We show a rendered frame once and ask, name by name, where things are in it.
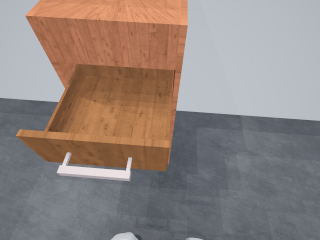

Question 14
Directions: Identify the handle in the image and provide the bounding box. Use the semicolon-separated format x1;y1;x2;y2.
57;152;132;181

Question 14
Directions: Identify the cabinet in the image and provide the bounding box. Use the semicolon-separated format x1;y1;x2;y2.
25;0;188;165

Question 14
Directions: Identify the drawer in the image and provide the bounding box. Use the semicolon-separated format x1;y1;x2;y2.
16;64;173;172

